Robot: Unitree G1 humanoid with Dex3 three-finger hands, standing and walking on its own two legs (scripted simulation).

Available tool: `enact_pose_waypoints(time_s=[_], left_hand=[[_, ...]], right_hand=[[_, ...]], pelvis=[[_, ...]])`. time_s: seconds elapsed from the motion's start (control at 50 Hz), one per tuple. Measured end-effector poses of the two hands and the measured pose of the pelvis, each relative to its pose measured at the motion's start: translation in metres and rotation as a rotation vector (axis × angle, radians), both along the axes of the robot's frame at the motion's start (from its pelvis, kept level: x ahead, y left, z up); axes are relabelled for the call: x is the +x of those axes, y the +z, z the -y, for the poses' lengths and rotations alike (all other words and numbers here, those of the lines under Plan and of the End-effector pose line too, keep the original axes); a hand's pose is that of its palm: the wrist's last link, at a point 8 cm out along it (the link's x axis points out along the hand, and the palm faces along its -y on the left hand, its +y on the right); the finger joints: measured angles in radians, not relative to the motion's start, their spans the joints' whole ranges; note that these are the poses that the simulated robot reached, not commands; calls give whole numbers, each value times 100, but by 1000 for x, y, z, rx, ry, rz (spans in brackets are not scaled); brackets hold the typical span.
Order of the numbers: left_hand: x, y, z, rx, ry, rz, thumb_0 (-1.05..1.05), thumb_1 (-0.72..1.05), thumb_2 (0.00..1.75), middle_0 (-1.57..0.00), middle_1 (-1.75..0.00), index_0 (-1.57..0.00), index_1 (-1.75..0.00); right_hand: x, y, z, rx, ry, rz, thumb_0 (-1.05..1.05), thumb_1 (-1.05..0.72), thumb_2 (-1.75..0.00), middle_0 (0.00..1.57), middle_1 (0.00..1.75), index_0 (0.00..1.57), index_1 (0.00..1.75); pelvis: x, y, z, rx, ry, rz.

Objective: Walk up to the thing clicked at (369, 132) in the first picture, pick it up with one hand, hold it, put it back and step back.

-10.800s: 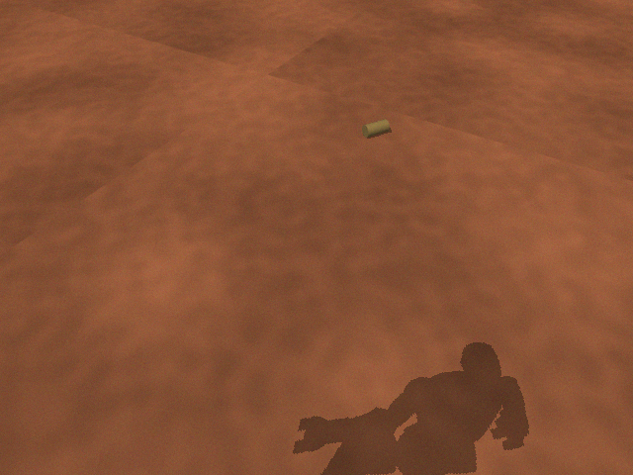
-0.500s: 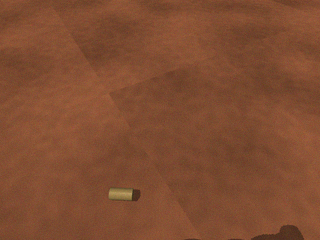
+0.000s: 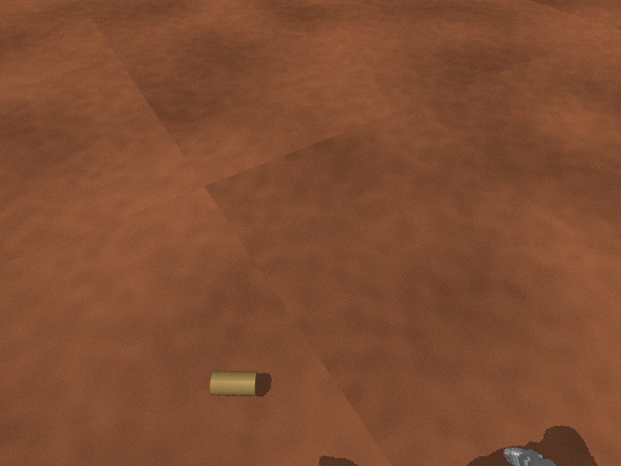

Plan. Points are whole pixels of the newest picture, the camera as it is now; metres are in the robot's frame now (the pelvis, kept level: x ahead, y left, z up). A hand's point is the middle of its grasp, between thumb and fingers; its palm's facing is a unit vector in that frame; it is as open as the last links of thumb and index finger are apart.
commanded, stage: stand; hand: left
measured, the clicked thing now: (234, 383) +0.48 +0.26 -0.74
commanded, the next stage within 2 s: none
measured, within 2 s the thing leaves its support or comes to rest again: neither
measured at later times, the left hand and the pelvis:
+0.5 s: hand out of the picture +0.08 +0.24 -0.16, palm faces -0.01 -0.94 -0.33, open 7.4 cm; pelvis +0.01 -0.01 +0.00, yaw +1 degrees
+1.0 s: hand out of the picture +0.09 +0.25 -0.16, palm faces -0.01 -0.94 -0.34, open 7.4 cm; pelvis +0.02 -0.01 +0.00, yaw +1 degrees
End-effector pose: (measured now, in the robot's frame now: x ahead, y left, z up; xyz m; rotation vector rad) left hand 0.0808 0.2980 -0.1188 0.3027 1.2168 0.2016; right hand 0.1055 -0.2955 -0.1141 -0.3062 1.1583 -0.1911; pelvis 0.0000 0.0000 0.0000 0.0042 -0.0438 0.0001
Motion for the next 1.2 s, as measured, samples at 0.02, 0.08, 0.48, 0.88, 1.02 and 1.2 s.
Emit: enact_pose_waypoints(time_s=[0.02, 0.08, 0.48, 0.88, 1.02, 1.2], left_hand=[[0, 0, 0, 2, -3, -2, 0, 90, 90, -21, -30, -20, -30], [-2, 1, 1, 5, -7, -6, 0, 90, 90, -21, -30, -20, -30], [-8, -2, 9, -2, 6, -36, 1, 90, 90, -21, -30, -20, -30], [3, 1, 6, 2, 8, -11, 0, 90, 90, -21, -30, -20, -30], [-1, 1, 6, 3, 12, -26, 1, 90, 90, -21, -30, -20, -30], [-3, -1, 6, 1, 15, -41, 1, 90, 90, -21, -30, -20, -30]], right_hand=[[-3, 0, 1, 0, -2, -5, 0, -91, -90, 20, 30, 21, 30], [-11, -2, 3, 0, -8, -25, 0, -91, -90, 20, 30, 21, 30], [-29, -6, 9, 1, -18, -97, 0, -91, -90, 20, 30, 21, 30], [-8, -3, 7, -4, 12, -54, 0, -91, -90, 20, 30, 21, 30], [-9, -3, 7, -4, 9, -65, 0, -91, -90, 20, 30, 21, 30], [-11, -4, 8, -7, 7, -83, 0, -91, -90, 20, 30, 21, 30]], pelvis=[[0, 0, 0, 0, 0, 0], [0, 1, 2, 0, 2, -2], [8, 1, 9, -4, 15, -14], [14, 2, 8, -4, 18, -12], [16, 2, 8, -5, 19, -12], [19, 2, 7, -5, 21, -16]])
